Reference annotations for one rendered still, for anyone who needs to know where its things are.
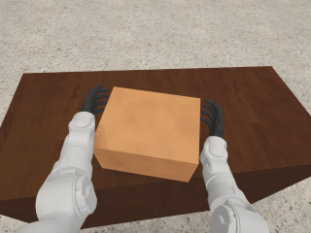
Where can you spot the carton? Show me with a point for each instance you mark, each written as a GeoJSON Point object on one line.
{"type": "Point", "coordinates": [149, 133]}

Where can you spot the pedestal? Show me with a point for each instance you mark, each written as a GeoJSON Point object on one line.
{"type": "Point", "coordinates": [266, 129]}

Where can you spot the robot left forearm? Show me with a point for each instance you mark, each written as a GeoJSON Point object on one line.
{"type": "Point", "coordinates": [77, 150]}

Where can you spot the robot right forearm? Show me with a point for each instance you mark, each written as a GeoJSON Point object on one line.
{"type": "Point", "coordinates": [220, 184]}

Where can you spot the robot right upper arm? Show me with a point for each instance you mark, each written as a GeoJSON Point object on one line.
{"type": "Point", "coordinates": [228, 218]}

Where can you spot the left robot hand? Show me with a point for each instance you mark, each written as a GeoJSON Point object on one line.
{"type": "Point", "coordinates": [90, 103]}

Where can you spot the right robot hand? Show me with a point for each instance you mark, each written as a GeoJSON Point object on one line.
{"type": "Point", "coordinates": [217, 123]}

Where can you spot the robot left upper arm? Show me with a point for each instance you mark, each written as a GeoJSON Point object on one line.
{"type": "Point", "coordinates": [63, 205]}

